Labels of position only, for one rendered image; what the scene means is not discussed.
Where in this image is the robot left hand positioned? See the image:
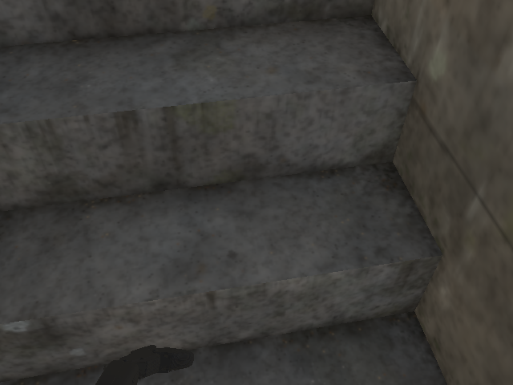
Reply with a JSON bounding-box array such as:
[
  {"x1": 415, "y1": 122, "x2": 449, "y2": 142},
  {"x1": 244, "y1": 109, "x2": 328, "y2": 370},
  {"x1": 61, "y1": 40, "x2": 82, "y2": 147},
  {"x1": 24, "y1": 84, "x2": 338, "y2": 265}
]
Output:
[{"x1": 95, "y1": 345, "x2": 194, "y2": 385}]

